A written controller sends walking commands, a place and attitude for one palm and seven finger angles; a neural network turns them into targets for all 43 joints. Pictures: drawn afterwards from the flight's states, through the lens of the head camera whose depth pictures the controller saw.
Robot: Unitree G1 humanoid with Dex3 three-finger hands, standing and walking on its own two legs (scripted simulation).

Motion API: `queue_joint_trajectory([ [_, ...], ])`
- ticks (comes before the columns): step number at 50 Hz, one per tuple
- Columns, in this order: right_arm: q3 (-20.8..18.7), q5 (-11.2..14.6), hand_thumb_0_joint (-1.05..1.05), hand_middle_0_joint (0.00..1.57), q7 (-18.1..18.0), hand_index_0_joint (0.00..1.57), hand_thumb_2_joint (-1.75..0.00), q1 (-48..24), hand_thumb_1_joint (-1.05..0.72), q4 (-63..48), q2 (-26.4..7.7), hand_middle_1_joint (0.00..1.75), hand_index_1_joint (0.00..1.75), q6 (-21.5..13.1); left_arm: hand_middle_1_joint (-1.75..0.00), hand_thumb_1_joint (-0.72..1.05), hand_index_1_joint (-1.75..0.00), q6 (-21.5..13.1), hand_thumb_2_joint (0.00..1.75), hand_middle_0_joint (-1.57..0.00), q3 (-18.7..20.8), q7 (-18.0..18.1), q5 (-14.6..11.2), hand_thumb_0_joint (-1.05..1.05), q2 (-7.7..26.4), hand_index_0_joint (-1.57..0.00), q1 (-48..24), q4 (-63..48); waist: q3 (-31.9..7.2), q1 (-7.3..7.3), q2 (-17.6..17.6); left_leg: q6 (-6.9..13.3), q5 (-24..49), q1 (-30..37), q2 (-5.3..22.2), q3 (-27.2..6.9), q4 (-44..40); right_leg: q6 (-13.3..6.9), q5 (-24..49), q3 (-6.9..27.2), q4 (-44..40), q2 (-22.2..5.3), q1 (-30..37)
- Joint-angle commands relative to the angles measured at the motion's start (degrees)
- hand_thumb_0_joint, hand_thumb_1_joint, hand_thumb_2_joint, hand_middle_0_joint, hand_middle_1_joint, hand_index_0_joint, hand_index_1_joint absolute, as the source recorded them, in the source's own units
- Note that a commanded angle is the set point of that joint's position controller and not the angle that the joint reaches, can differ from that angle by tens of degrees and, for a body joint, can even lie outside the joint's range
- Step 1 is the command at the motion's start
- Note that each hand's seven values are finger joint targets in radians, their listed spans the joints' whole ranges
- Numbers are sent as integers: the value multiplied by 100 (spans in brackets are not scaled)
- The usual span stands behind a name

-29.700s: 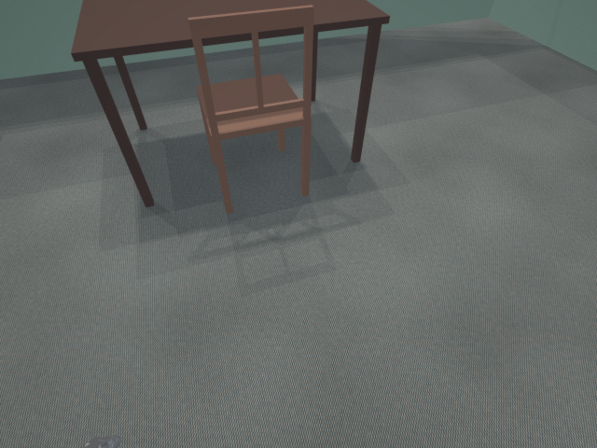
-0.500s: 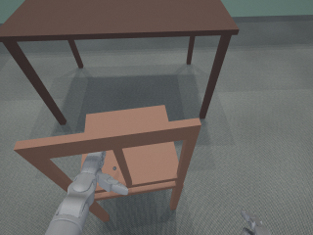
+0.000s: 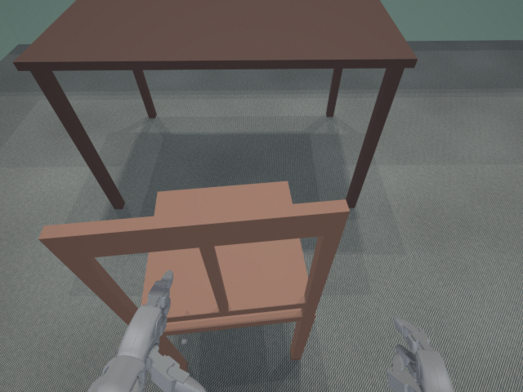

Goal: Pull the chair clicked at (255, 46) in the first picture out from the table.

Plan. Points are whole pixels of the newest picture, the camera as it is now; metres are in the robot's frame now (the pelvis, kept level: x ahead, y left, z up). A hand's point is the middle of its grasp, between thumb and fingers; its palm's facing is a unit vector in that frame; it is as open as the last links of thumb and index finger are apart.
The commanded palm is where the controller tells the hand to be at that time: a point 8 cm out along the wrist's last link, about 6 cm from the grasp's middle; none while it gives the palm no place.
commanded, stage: draw the fingers out of the gap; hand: left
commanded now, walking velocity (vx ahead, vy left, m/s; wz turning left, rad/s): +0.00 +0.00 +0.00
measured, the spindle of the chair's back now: (216, 280) +0.33 +0.09 -0.07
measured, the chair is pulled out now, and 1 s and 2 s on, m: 0.51 0.51 0.51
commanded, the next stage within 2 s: draw the hand back to the body in 0.18 s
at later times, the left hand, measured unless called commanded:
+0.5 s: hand (161, 347) +0.19 +0.13 +0.04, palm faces +0.03 -1.00 +0.00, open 17.5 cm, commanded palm +0.14 +0.19 +0.04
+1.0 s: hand (90, 343) +0.18 +0.20 +0.10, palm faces +0.22 -0.91 -0.36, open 16.1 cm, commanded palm +0.14 +0.25 +0.13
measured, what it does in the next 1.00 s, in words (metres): stands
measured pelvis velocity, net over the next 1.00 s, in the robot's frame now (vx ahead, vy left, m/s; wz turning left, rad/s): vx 0.01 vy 0.00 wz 0.00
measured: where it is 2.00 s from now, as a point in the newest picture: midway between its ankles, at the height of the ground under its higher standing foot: outside the picture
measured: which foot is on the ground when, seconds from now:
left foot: down 0.00-1.00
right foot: down 0.00-1.00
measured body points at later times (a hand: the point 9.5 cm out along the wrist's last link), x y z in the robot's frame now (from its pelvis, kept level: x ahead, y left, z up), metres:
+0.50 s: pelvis -0.01 +0.00 -0.03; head +0.03 +0.00 +0.42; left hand +0.18 +0.19 +0.05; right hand +0.16 -0.24 -0.10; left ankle -0.03 +0.14 -0.70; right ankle +0.00 -0.13 -0.70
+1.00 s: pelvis +0.01 +0.00 +0.01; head +0.01 -0.03 +0.46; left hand +0.16 +0.24 +0.12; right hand +0.19 -0.24 -0.06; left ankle -0.03 +0.14 -0.70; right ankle +0.00 -0.13 -0.70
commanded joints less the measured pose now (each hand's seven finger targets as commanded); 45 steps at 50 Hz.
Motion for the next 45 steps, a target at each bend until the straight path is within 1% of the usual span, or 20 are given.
queue_joint_trajectory([
  [1, -303, 27, 0, 20, -99, 20, -90, -298, -90, -917, -695, 30, 30, -293, 0, -55, 0, -287, 20, 0, 293, 36, 7, 0, 497, 0, -66, -1514, -778, -54, -327, 259, 1720, 142, -193, 49, -555, -114, 1586, -54, -600, 202, 634],
  [7, -319, 32, 0, 20, -133, 20, -90, -342, -90, -1034, -622, 30, 30, -317, 0, -55, 0, -298, 20, 0, 122, 37, 45, 0, 380, 0, 557, -1990, -818, -45, -244, 268, 1650, 103, -193, 3, -448, -118, 1398, -75, -506, 205, 479],
  [10, -345, 36, 0, 20, -155, 20, -90, -410, -90, -1041, -606, 30, 30, -303, 0, -55, 0, -289, 20, 0, 215, 51, 76, 0, 486, 0, 912, -2152, -757, 11, -151, 260, 1658, 1, -193, -14, -415, -149, 1341, -88, -465, 204, 445],
  [12, -331, 53, 0, 20, -148, 20, -90, -402, -90, -1112, -566, 30, 30, -319, 0, -55, 0, -292, 20, 0, -63, 70, 114, 0, 274, 0, 1107, -2367, -741, -28, -82, 258, 1591, 42, -190, -33, -409, -137, 1216, -115, -424, 207, 303],
  [15, -359, 42, 0, 20, -182, 20, -90, -427, -90, -1078, -581, 30, 30, -292, 0, -55, 0, -234, 20, 0, 144, 124, 128, 0, 480, 0, 1209, -2287, -590, -30, -333, 268, 1387, -174, -187, -62, -360, -134, 1012, -97, -453, 222, 246],
  [16, -303, 37, 0, 20, -193, 20, -90, -348, -90, -1059, -457, 30, 30, -435, 0, -55, 0, -1011, 20, 0, 227, 134, -672, 0, -207, 0, 710, -3217, -516, -42, -670, 215, 1395, -331, -256, -76, -150, -114, 1044, -228, -352, 318, -43],
  [17, -353, 33, 0, 20, -177, 20, -90, -375, -90, -886, -514, 30, 30, -531, 0, -55, 0, -1382, 20, 0, 440, 127, -635, 0, 111, 0, 1000, -2880, -659, 63, -491, 194, 1323, -350, -245, -39, -55, -140, 924, -160, -237, 320, -57],
  [19, -364, 44, 0, 20, -102, 20, -90, -322, -90, -818, -454, 30, 30, -645, 0, -55, 0, -1971, 20, 0, 614, 122, -743, 0, 168, 0, 1086, -3145, -899, 171, 19, 148, 1464, -332, -248, -58, -24, -186, 943, -169, -22, 303, -77],
  [20, -410, 58, 0, 20, -61, 20, -90, -365, -90, -739, -439, 30, 30, -668, 0, -55, 0, -2213, 20, 0, 728, 134, -737, 0, 251, 0, 1251, -3096, -846, 235, 54, 132, 1509, -425, -217, -62, 25, -203, 964, -152, 55, 315, -131],
  [22, -436, 69, 0, 20, 61, 20, -90, -420, -90, -651, -380, 30, 30, -696, 0, -55, 0, -2780, 20, 0, 501, 43, -719, 0, -5, 0, 1322, -3002, -842, 206, 33, 100, 1505, -611, -193, -56, 212, -197, 962, -145, 283, 328, -398],
  [24, -492, 60, 0, 20, 175, 20, -90, -507, -90, -627, -401, 30, 30, -673, 0, -55, 0, -3237, 20, 0, 485, -118, -661, 0, 26, 0, 1381, -2728, -833, 197, 14, 93, 1335, -842, -160, -59, 373, -202, 828, -92, 442, 311, -574],
  [27, -506, 128, 0, 20, 199, 20, -90, -629, -90, -897, -467, 30, 30, -461, 0, -55, 0, -2879, 20, 0, 575, -345, -654, 0, 197, 0, 1769, -2746, -1007, 245, 50, 138, 1100, -725, -144, 11, 162, -188, 703, -32, 246, 269, -140],
  [30, -471, 179, 0, 20, 32, 20, -90, -729, -90, -1002, -450, 30, 30, -299, 0, -55, 0, -2398, 20, 0, 1118, -383, -911, 0, 555, 0, 1673, -3111, -1029, 245, -336, 190, 963, -714, -142, -30, 26, -149, 582, -4, -10, 264, 225],
  [33, -414, 212, 0, 20, -75, 20, -90, -625, -90, -971, -380, 30, 30, -355, 0, -55, 0, -2393, 20, 0, 1311, -320, -1135, 0, 618, 0, 1507, -3750, -1063, 219, -227, 205, 1217, -455, -146, -34, -56, -125, 886, -35, -138, 267, 361],
  [38, -405, 234, 0, 20, -95, 20, -90, -561, -90, -707, -391, 30, 30, -530, -2, -44, -2, -2418, 25, -1, 1398, -460, -1254, 0, 557, -1, 1624, -3442, -721, 131, -219, 195, 1508, -160, -126, -64, -201, -100, 1308, -101, -359, 272, 447],
  [40, -417, 250, 0, 20, -109, 20, -90, -635, -90, -676, -434, 30, 30, -586, -4, -37, -4, -2286, 29, -2, 1611, -600, -1265, 0, 735, -2, 1657, -3249, -696, 166, -277, 204, 1465, -106, -127, -62, -290, -106, 1279, -68, -498, 254, 619],
  [41, -417, 169, 0, 20, -251, 20, -90, -645, -90, -877, -376, 30, 30, -413, -5, -33, -5, -1770, 31, -3, 1967, 176, -393, 0, 1738, -3, 1975, -3460, -896, 683, 51, 136, 1572, 192, 39, 3, -669, -260, 1373, 233, -757, 70, 1148],
  [42, -330, 140, 0, 20, -277, 20, -90, -611, -90, -1004, -286, 30, 30, -387, -5, -30, -5, -1525, 32, -4, 1598, 459, -309, 0, 1148, -4, 2038, -3822, -625, 473, 166, 120, 1573, 333, -3, 35, -821, -238, 1475, 125, -878, 43, 1168],
  [43, -296, 117, 0, 20, -288, 20, -90, -665, -90, -899, -267, 30, 30, -335, -6, -26, -6, -1331, 34, -4, 1473, 647, -224, 0, 968, -4, 2082, -3674, -372, 469, 255, 114, 1640, 418, 9, 38, -922, -241, 1517, 43, -938, 42, 1238],
  [45, -295, 102, 0, 20, -350, 20, -90, -769, -90, -828, -317, 30, 30, -237, -8, -19, -8, -1100, 37, -5, 1626, 864, -164, 0, 1136, -5, 2004, -3663, -268, 475, -89, 127, 1748, 623, 39, 40, -1079, -231, 1673, 16, -1158, 73, 1485],
])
